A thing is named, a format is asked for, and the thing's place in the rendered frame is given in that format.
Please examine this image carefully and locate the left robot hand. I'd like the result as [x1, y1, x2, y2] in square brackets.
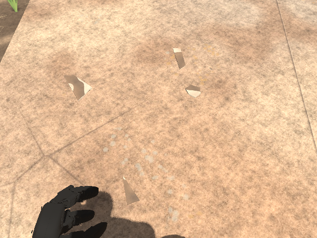
[31, 184, 108, 238]

